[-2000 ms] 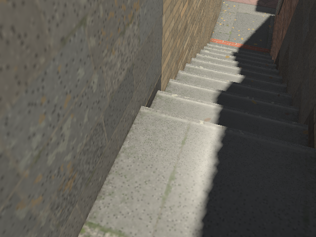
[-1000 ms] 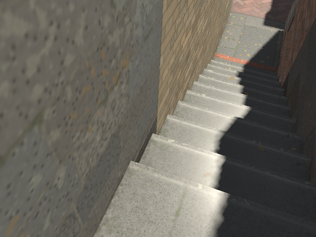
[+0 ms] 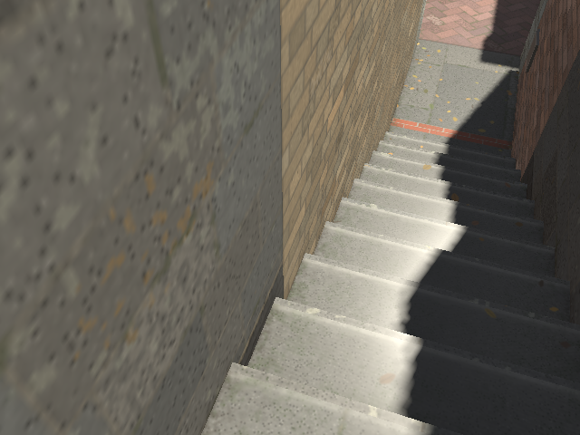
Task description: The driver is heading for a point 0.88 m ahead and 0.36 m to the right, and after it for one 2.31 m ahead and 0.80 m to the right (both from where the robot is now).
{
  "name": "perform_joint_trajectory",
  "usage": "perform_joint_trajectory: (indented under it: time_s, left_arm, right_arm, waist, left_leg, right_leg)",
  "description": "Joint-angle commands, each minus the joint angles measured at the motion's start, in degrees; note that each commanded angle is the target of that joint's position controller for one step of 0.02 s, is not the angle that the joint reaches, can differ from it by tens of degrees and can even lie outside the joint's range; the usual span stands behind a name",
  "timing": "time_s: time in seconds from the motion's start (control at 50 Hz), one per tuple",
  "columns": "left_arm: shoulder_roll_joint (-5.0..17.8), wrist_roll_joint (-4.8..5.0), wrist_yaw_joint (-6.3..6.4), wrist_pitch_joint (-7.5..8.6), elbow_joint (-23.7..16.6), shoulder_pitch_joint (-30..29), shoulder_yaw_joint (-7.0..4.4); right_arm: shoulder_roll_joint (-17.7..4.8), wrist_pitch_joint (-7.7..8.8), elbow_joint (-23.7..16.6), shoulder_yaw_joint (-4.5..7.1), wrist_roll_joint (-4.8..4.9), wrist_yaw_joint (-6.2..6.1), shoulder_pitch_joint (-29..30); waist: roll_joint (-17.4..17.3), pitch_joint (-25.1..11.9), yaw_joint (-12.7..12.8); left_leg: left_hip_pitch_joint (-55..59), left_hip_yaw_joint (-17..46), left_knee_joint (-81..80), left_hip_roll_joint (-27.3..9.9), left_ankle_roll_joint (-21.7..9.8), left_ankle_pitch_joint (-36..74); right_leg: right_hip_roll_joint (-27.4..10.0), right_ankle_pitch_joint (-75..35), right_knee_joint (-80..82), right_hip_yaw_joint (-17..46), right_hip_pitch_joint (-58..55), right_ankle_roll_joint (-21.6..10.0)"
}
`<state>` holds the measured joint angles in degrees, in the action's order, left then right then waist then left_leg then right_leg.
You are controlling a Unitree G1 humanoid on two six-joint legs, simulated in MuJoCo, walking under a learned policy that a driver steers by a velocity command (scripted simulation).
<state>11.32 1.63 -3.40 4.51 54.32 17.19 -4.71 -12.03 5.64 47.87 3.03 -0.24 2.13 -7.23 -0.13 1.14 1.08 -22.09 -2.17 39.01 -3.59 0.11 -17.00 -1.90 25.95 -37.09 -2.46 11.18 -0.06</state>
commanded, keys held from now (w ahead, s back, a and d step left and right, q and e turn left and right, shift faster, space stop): w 0.76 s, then w+e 0.24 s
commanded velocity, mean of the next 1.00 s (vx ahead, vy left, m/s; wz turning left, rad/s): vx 0.44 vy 0.00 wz -0.06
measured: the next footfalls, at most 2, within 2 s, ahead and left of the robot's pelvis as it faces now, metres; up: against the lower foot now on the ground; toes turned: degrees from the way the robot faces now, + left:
right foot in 0.40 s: +0.17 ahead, -0.14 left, +0.00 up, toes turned -1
left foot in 0.94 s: +0.39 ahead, +0.07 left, +0.00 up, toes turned +2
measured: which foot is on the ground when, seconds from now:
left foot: down 0.00-0.42, up 0.44-0.92, down 0.94-1.00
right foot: down 0.00-0.14, up 0.16-0.38, down 0.40-0.96, up 0.98-1.00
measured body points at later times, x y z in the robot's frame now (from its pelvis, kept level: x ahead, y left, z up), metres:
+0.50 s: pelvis +0.11 -0.05 +0.01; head +0.12 -0.07 +0.46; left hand +0.22 +0.20 -0.11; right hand +0.16 -0.30 -0.14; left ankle +0.05 +0.12 -0.66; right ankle +0.13 -0.14 -0.72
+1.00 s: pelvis +0.28 -0.04 +0.01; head +0.30 -0.05 +0.46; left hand +0.23 +0.18 -0.14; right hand +0.51 -0.24 -0.07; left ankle +0.35 +0.07 -0.72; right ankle +0.15 -0.14 -0.67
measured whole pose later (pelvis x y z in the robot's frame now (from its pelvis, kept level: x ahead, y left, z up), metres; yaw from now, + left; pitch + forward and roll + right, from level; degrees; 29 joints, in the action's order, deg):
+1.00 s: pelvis +0.28 -0.04 +0.01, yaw -6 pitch +1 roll +1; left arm 7.5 -2.0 -4.7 4.1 57.1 27.1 -4.3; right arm -7.1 7.5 42.5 1.5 -3.3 1.7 1.3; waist -0.1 1.8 4.6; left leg -21.1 -7.4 31.5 -2.2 -2.8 -11.7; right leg 2.4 26.8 -52.1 4.9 13.8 -1.9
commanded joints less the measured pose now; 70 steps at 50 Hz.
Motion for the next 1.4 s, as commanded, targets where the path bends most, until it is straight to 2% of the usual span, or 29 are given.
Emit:
perform_joint_trajectory:
  time_s: [0.02,0.12,0.18,0.24,0.32,0.4,0.42,0.44,0.46,0.52,0.58,0.66,0.76,0.86,0.92,0.94,0.96,0.98,1.0,1.04,1.08,1.16,1.22,1.26,1.32,1.34,1.36,1.38,1.4]
  left_arm:
    - [6.58,-0.62,1.91,1.19,-3.15,-0.52,-1.18]
    - [8.22,-0.83,2.25,0.65,-4.47,-0.46,-1.54]
    - [2.5,-1.22,1.79,1.71,-8.88,-10.67,-0.11]
    - [0.78,-3.88,3.97,1.79,-8.53,-9.75,0.45]
    - [3.89,-0.92,2.1,1.06,-3.78,-2.58,-0.03]
    - [5.43,-2.09,2.76,3.53,-2.88,-0.07,-0.21]
    - [8.47,-1.87,3.01,3.97,-2.18,3.88,-1.06]
    - [15.32,-1.52,2.86,4.48,-0.41,10.12,-2.66]
    - [14.86,-2.55,2.71,4.84,-0.45,17.5,-2.56]
    - [5.72,-2.23,2.73,3.37,-4.16,5.05,-0.17]
    - [1.13,-2.84,2.74,2.6,-5.79,1.89,0.99]
    - [3.54,-3.1,1.97,3.04,-6.21,1.61,-0.27]
    - [3.92,-3.94,1.05,2.55,-2.35,12.29,-1.4]
    - [3.12,-2.97,-0.33,0.86,1.53,15.75,-1.43]
    - [4.99,-3.96,-0.9,0.29,1.26,13.06,-1.82]
    - [3.23,-4.74,-1.44,0.5,-0.35,9.33,-1.09]
    - [-3.81,-4.95,-1.74,1.03,-3.07,8.45,1.05]
    - [-3.16,-3.27,-2.25,1.23,-4.77,3.91,0.65]
    - [-2.3,-2.18,-1.0,1.29,-4.56,0.46,0.68]
    - [-3.4,-3.38,1.41,0.23,-3.17,4.41,1.55]
    - [-5.57,-3.77,2.26,-0.1,-2.38,5.43,2.26]
    - [-2.85,-2.21,1.12,0.45,-5.09,-0.19,1.76]
    - [1.22,-2.86,0.3,0.07,-5.8,-7.2,0.97]
    - [1.44,-4.34,-0.2,1.08,-3.9,-0.48,1.01]
    - [3.77,-4.4,-0.15,1.6,-7.25,-7.78,1.3]
    - [4.81,-3.54,-0.12,1.55,-9.62,-14.97,1.61]
    - [4.57,-3.31,0.64,1.51,-9.39,-14.52,1.82]
    - [4.44,-2.81,1.35,1.97,-8.5,-10.74,1.77]
    - [6.84,-2.37,2.23,3.08,-5.33,0.42,0.51]
  right_arm:
    - [-3.77,2.3,-6.32,1.35,-0.34,-0.93,7.79]
    - [-5.27,2.76,-3.83,1.82,-0.45,-0.85,-1.38]
    - [-8.96,3.23,4.32,2.17,-2.09,-0.72,-28.7]
    - [-1.82,2.98,1.42,-0.67,-0.93,-2.09,-9.14]
    - [-9.6,0.7,-2.27,1.62,-0.95,-1.26,-1.99]
    - [-8.08,-0.23,0.17,1.27,-2.91,-0.4,-3.54]
    - [-4.73,-0.07,0.5,0.26,-3.06,-0.7,-3.95]
    - [2.29,0.59,0.0,-1.46,-2.69,-0.41,-8.49]
    - [1.46,2.06,-1.98,-1.5,-2.31,0.32,-2.34]
    - [-3.37,1.88,2.45,0.99,-3.07,-1.1,-5.55]
    - [-0.37,1.04,1.67,1.06,-2.88,-0.06,-2.62]
    - [0.43,-0.27,-0.46,0.87,-1.74,2.02,0.55]
    - [-0.22,-0.82,-6.54,-0.28,-1.35,0.76,9.04]
    - [0.99,0.03,-10.32,-0.45,-2.12,-0.13,17.36]
    - [0.64,0.89,-8.84,0.13,-1.68,-0.29,9.73]
    - [-3.11,1.29,-6.13,1.5,-2.57,-0.85,-2.09]
    - [-7.43,1.3,-1.55,2.25,-4.02,-1.51,-18.68]
    - [-3.86,1.62,1.72,0.98,-3.81,-0.64,-24.91]
    - [-2.7,2.04,0.56,0.8,-3.09,-0.48,-16.52]
    - [1.5,2.13,-3.18,-0.41,-1.01,-1.08,-5.59]
    - [2.32,1.86,-4.32,-0.9,-2.4,-1.65,-3.47]
    - [-2.48,1.7,-5.21,0.59,-3.82,-0.85,-7.33]
    - [-4.91,0.33,-5.88,0.46,-4.08,1.3,-9.03]
    - [-5.79,0.16,-7.01,0.18,-6.61,1.86,-7.51]
    - [-8.86,0.49,-6.86,1.05,-6.1,0.19,-9.9]
    - [-10.47,-0.45,-5.73,1.91,-2.82,-0.3,-11.67]
    - [-12.45,-1.75,-3.99,2.32,-2.08,-0.81,-15.59]
    - [-13.7,-2.72,-2.12,2.51,-3.0,-0.56,-17.87]
    - [-12.59,-2.56,-1.66,1.99,-7.11,-0.17,-17.82]
  waist:
    - [2.84,1.65,0.2]
    - [-3.64,-3.4,-2.02]
    - [-14.28,-4.71,-13.35]
    - [-2.72,-0.66,-3.2]
    - [-3.74,-1.47,0.27]
    - [-2.97,-1.1,2.79]
    - [0.89,-3.45,4.4]
    - [16.5,-8.78,3.65]
    - [14.67,-4.32,8.64]
    - [5.68,-1.89,2.18]
    - [1.41,0.89,-1.21]
    - [3.64,1.33,-0.79]
    - [3.3,2.93,4.24]
    - [4.86,2.04,5.37]
    - [6.58,-2.95,-0.83]
    - [1.41,-8.07,-5.91]
    - [-11.21,-18.2,-9.02]
    - [-10.18,-16.32,-9.41]
    - [-5.53,-2.96,-6.91]
    - [-3.27,-2.74,-1.68]
    - [-1.45,-0.14,0.48]
    - [-1.57,-3.42,0.14]
    - [-3.6,-3.22,-0.02]
    - [-6.87,-2.82,3.84]
    - [-3.39,-1.13,0.21]
    - [-2.71,1.17,-2.34]
    - [-1.98,-0.2,-3.77]
    - [-1.69,-0.76,-1.78]
    - [-1.84,-4.76,2.93]
  left_leg:
    - [0.24,0.34,-4.75,1.09,-5.15,-0.4]
    - [15.87,6.74,-5.52,-2.23,-10.59,14.18]
    - [39.73,38.33,-20.49,-20.81,-23.42,15.18]
    - [16.49,21.86,-25.77,-15.84,-16.65,8.66]
    - [0.96,7.39,-26.29,-8.04,-11.37,3.84]
    - [-3.97,8.87,-18.74,-10.23,-9.79,-3.33]
    - [-5.66,5.64,-8.24,-6.71,-6.66,-1.73]
    - [-14.1,-2.15,13.04,2.68,-1.62,-9.74]
    - [-28.29,4.02,22.59,6.1,-1.75,-15.1]
    - [-27.03,10.96,35.65,0.09,-4.7,-3.58]
    - [-22.63,8.3,29.12,-0.29,-3.97,7.11]
    - [-9.37,1.22,9.97,-0.61,-0.16,16.1]
    - [-16.61,1.69,-2.0,-1.64,-1.19,12.92]
    - [-12.78,-3.38,-9.47,1.47,-2.88,10.18]
    - [11.42,-4.91,-8.79,2.79,-7.97,16.54]
    - [24.8,-0.25,-6.5,-1.78,-12.26,22.46]
    - [48.1,16.73,-8.27,-15.91,-23.44,34.31]
    - [45.78,30.7,-17.77,-23.61,-23.12,19.93]
    - [33.35,25.56,-22.07,-22.98,-18.28,7.51]
    - [19.81,15.06,-28.23,-19.1,-16.25,5.53]
    - [11.75,8.15,-33.29,-19.72,-15.9,14.74]
    - [12.06,-4.65,-33.79,-16.43,-15.04,22.18]
    - [6.21,-12.0,-33.91,-14.0,-12.08,18.22]
    - [4.85,-12.98,-30.99,-15.18,-10.54,12.8]
    - [8.93,-13.91,-26.03,-14.66,-8.31,5.29]
    - [16.99,-12.16,-26.02,-16.12,-8.94,2.36]
    - [20.7,-11.06,-21.15,-17.59,-9.08,0.13]
    - [19.97,-10.56,-13.45,-18.27,-9.5,6.85]
    - [13.51,-10.71,-1.2,-17.97,-8.03,19.16]
  right_leg:
    - [-8.34,-0.74,13.47,12.52,2.87,-9.89]
    - [-1.96,-9.43,1.61,2.4,8.99,-2.93]
    - [1.87,13.22,-33.35,7.89,41.39,2.11]
    - [-5.46,3.71,-26.69,6.7,30.51,-1.31]
    - [0.43,-14.33,-2.38,0.17,4.91,1.42]
    - [0.7,-19.65,0.22,1.86,-4.63,-2.58]
    - [-2.99,-21.12,3.32,7.53,-9.96,-6.55]
    - [-14.49,-31.81,13.8,25.09,-20.06,-17.81]
    - [-19.03,-22.48,21.45,39.06,-23.02,-21.92]
    - [-15.76,-2.0,23.28,30.64,-9.2,-16.04]
    - [-12.37,-11.36,25.56,21.04,-1.95,-12.71]
    - [-7.55,-18.48,25.55,10.43,6.92,-11.82]
    - [-14.58,-28.73,23.92,15.72,-11.15,-16.77]
    - [-10.92,-38.53,18.12,16.39,-16.55,-15.49]
    - [-5.97,-53.37,9.0,13.95,-3.67,-11.94]
    - [-2.47,-48.61,-2.83,12.47,5.06,-7.88]
    - [5.8,-15.43,-19.19,8.91,22.96,-2.24]
    - [5.36,6.57,-32.27,9.18,34.01,-0.55]
    - [0.87,3.72,-38.2,9.25,40.37,-0.84]
    - [-4.54,-1.28,-38.02,6.47,35.83,-1.1]
    - [-6.99,-6.59,-32.24,7.01,31.4,0.29]
    - [-6.19,-17.86,-25.3,5.91,31.65,1.94]
    - [-3.88,-20.05,-18.53,3.15,23.98,2.52]
    - [-4.94,-25.06,-27.92,6.53,21.48,0.53]
    - [-3.24,-16.21,-19.68,2.94,19.62,-0.02]
    - [-1.75,-0.86,-5.44,1.03,25.07,1.75]
    - [-0.38,-4.31,0.35,-0.19,20.7,1.64]
    - [2.29,-9.98,6.07,-1.83,14.07,0.56]
    - [4.41,-21.82,1.28,-0.21,0.37,-2.4]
